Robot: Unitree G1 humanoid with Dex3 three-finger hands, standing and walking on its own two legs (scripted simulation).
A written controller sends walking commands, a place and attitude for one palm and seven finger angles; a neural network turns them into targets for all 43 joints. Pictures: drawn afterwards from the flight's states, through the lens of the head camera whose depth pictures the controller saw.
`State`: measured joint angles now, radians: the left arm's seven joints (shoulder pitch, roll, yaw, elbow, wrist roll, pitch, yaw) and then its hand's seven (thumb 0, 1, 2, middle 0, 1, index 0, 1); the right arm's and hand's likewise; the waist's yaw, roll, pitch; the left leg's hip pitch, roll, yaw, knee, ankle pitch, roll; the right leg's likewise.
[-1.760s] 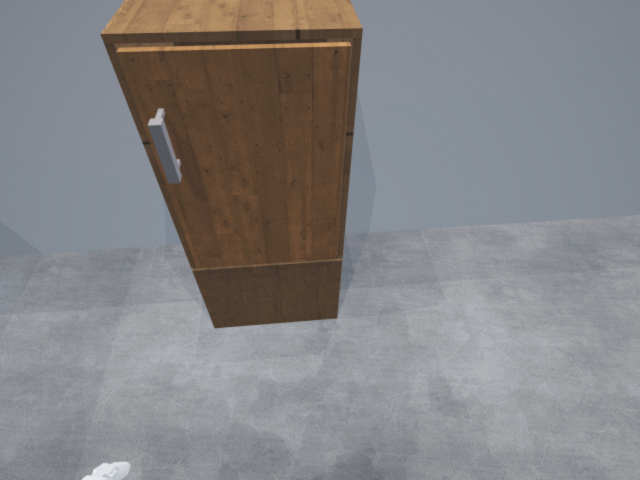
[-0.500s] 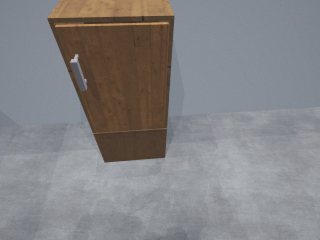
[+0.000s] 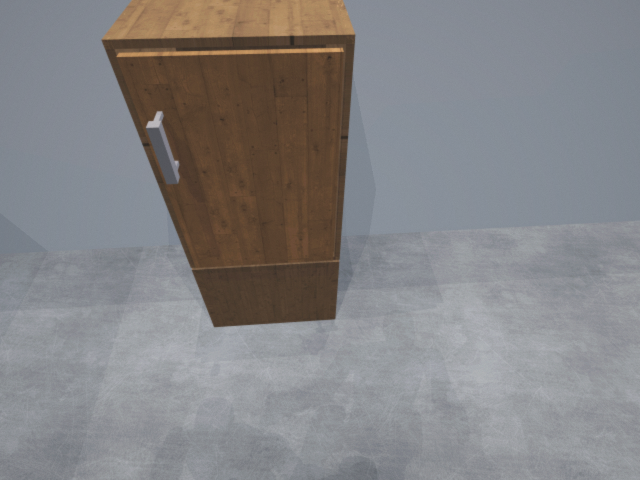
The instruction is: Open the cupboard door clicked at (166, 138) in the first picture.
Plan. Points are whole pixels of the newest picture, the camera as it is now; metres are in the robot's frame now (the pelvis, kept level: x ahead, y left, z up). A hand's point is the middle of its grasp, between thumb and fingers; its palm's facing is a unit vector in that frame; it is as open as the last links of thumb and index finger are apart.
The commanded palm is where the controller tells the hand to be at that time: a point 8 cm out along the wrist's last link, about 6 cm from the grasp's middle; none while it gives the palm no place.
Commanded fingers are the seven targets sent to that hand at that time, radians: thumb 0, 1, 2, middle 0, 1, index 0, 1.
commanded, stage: turn to face it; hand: left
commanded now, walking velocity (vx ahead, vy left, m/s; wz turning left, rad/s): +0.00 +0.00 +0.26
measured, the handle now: (166, 148) +0.69 +0.35 +0.02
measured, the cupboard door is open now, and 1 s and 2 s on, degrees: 0 0 0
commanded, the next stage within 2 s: take the last steps up to it in 0.12 s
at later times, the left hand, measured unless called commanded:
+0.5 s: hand out of the picture -0.02 +0.22 -0.20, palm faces +0.15 -0.97 -0.20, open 7.4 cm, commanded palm none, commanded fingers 0.00 0.90 0.90 -0.20 -0.30 -0.20 -0.30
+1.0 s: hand (189, 474) +0.17 +0.20 -0.17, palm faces +0.21 -0.95 -0.24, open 7.2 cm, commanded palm none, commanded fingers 0.00 0.90 0.90 -0.20 -0.30 -0.20 -0.30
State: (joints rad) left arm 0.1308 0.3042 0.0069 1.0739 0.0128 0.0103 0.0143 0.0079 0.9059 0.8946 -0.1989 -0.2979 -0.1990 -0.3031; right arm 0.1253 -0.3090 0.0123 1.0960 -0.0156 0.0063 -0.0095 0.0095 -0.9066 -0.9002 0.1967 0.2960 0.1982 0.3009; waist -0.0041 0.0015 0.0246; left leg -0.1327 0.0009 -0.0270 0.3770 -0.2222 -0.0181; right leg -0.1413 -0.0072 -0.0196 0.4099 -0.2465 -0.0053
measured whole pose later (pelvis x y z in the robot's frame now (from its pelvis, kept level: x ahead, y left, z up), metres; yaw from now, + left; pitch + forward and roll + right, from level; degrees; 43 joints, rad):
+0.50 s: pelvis +0.00 +0.03 -0.02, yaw +6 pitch -1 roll +0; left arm 0.31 0.21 0.05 1.07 0.03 0.04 0.01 0.01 0.91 0.89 -0.20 -0.30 -0.20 -0.30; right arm 0.34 -0.19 -0.02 1.07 -0.04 0.01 0.00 0.01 -0.91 -0.90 0.20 0.30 0.20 0.30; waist 0.00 -0.04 0.00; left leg -0.25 0.00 0.04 0.61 -0.33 0.03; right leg -0.25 -0.08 -0.09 0.72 -0.47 0.00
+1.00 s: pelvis +0.13 +0.01 -0.01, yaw +9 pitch -2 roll +1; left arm 0.22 0.14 0.05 1.02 0.02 -0.04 0.04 0.00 0.95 0.89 -0.20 -0.30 -0.20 -0.30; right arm 0.35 -0.14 -0.03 1.13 -0.02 0.01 -0.02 0.01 -0.91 -0.90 0.20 0.30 0.20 0.30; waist -0.01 0.03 0.03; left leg -0.34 0.03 0.04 1.00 -0.45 0.00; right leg -0.25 -0.02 -0.16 0.53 -0.26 -0.07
